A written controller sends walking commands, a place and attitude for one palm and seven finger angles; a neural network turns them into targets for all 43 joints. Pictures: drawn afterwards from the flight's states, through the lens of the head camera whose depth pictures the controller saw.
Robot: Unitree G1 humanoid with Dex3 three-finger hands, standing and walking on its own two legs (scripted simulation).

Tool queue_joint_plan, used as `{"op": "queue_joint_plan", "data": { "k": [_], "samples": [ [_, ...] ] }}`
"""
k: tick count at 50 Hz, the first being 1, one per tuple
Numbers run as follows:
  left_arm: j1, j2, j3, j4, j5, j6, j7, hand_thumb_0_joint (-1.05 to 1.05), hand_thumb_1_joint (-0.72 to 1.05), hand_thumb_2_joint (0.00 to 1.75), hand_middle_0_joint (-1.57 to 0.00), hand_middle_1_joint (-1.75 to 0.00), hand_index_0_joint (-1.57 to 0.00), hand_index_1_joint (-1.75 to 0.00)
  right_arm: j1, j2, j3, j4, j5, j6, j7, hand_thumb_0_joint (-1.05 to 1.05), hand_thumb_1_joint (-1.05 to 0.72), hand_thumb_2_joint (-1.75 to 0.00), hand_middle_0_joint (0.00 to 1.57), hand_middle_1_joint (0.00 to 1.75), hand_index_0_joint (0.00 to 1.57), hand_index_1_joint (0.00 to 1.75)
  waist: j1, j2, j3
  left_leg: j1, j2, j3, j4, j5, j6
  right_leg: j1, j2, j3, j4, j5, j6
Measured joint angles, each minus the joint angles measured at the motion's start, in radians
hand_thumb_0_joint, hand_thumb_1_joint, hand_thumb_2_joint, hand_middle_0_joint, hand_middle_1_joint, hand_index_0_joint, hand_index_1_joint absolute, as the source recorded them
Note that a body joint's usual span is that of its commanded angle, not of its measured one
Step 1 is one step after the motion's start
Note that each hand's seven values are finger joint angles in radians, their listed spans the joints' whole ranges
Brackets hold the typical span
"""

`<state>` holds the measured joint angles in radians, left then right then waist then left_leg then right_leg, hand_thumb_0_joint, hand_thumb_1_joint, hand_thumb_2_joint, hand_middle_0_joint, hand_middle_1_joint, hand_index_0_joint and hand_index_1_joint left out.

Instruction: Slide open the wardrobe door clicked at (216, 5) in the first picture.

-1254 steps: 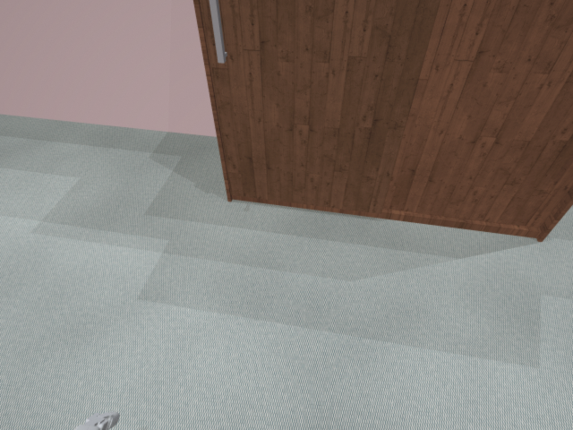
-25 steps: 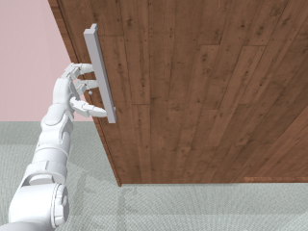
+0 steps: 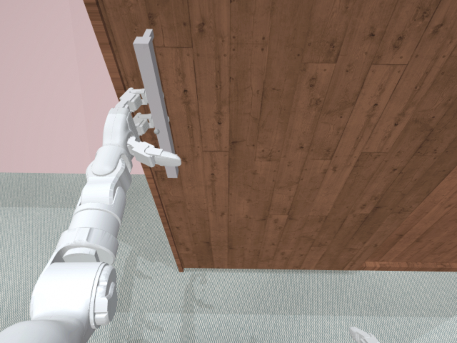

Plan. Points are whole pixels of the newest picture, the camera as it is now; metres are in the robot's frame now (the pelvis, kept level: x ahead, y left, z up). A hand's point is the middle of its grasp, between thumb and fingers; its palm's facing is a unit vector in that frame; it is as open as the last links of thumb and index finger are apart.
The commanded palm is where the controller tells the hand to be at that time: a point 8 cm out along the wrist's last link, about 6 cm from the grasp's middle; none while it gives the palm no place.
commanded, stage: slide the fingers in behind the handle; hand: left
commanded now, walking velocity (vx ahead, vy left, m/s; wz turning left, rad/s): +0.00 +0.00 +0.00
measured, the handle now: (163, 115) +0.50 +0.14 +0.14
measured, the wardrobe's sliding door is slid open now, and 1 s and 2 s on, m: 0.00 0.00 0.00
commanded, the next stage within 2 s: grip the handle and tug to test in 0.90 s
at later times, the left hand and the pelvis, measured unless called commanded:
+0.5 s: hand (164, 133) +0.43 +0.12 +0.15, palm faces +0.01 -1.00 +0.00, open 14.2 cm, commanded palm +0.40 +0.17 +0.15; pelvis +0.01 -0.01 +0.00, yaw +0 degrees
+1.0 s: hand (164, 133) +0.43 +0.12 +0.15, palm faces +0.01 -1.00 +0.00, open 14.4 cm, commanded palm +0.41 +0.17 +0.15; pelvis +0.02 -0.01 +0.00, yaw +0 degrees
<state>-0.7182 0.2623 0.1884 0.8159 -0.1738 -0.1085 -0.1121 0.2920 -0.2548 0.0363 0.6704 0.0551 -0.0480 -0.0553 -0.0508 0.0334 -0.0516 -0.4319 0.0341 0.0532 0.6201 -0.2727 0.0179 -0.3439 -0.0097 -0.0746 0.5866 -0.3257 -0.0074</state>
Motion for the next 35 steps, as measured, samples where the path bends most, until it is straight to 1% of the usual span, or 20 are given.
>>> {"op": "queue_joint_plan", "data": {
  "k": [4,9,17,21,23,29,35],
  "samples": [
    [0.014,-0.005,0.008,-0.011,0.012,-0.009,0.018,-0.01,-0.50,0.30,-0.30,-1.20,-0.30,-1.20,0.017,0.002,-0.003,0.002,-0.004,0.001,0.004,0.01,-0.90,-0.90,0.20,0.30,0.20,0.30,-0.007,0.000,-0.002,0.004,0.004,0.007,-0.003,-0.003,-0.002,-0.001,0.003,0.007,-0.001,-0.001,-0.001],
    [0.039,-0.012,0.009,-0.044,0.015,-0.019,0.027,-0.01,-0.50,0.30,-0.30,-1.20,-0.30,-1.20,0.037,0.001,-0.012,0.010,-0.006,0.005,0.008,0.01,-0.90,-0.90,0.20,0.30,0.20,0.30,-0.007,0.003,-0.005,0.014,0.008,0.012,-0.007,-0.008,-0.005,0.008,0.008,0.013,-0.007,-0.003,-0.004],
    [0.075,-0.014,0.009,-0.079,0.010,0.015,0.031,-0.01,-0.50,0.30,-0.30,-1.20,-0.30,-1.20,0.038,-0.003,-0.019,0.008,-0.002,0.021,0.008,0.01,-0.90,-0.90,0.20,0.30,0.20,0.30,-0.002,0.004,-0.008,0.036,0.012,0.010,-0.022,-0.006,-0.010,0.029,0.013,0.011,-0.022,-0.003,-0.009],
    [0.102,-0.027,-0.010,-0.129,0.008,0.016,0.036,-0.01,-0.50,0.30,-0.30,-1.20,-0.30,-1.20,0.027,-0.005,-0.025,0.002,-0.002,0.018,0.007,0.01,-0.90,-0.90,0.20,0.30,0.20,0.30,0.006,0.006,-0.007,0.044,0.012,0.006,-0.027,-0.004,-0.013,0.039,0.014,0.008,-0.027,-0.001,-0.011],
    [0.104,-0.035,-0.016,-0.134,0.006,0.024,0.049,-0.01,-0.50,0.30,-0.30,-1.20,-0.27,-1.19,0.018,-0.006,-0.025,0.001,-0.002,0.016,0.008,0.01,-0.90,-0.90,0.20,0.30,0.20,0.30,0.009,0.008,-0.008,0.048,0.012,0.004,-0.029,-0.004,-0.013,0.044,0.014,0.006,-0.028,-0.002,-0.012],
    [0.105,-0.038,-0.018,-0.136,0.006,0.039,0.059,-0.01,-0.50,0.30,-0.26,-1.18,-0.24,-1.17,-0.012,-0.001,-0.020,-0.008,-0.003,0.018,0.008,0.01,-0.90,-0.90,0.20,0.30,0.20,0.30,0.011,0.006,-0.008,0.059,0.011,0.002,-0.036,-0.001,-0.016,0.052,0.014,0.004,-0.030,-0.003,-0.014],
    [0.110,-0.039,-0.025,-0.146,0.008,0.041,0.057,-0.01,-0.50,0.30,-0.25,-1.17,-0.23,-1.17,-0.021,0.002,-0.016,-0.018,-0.003,0.020,0.007,0.01,-0.90,-0.90,0.20,0.30,0.20,0.30,0.015,0.004,-0.005,0.064,0.011,-0.001,-0.040,0.000,-0.018,0.058,0.014,0.002,-0.032,-0.005,-0.016]
  ]
}}
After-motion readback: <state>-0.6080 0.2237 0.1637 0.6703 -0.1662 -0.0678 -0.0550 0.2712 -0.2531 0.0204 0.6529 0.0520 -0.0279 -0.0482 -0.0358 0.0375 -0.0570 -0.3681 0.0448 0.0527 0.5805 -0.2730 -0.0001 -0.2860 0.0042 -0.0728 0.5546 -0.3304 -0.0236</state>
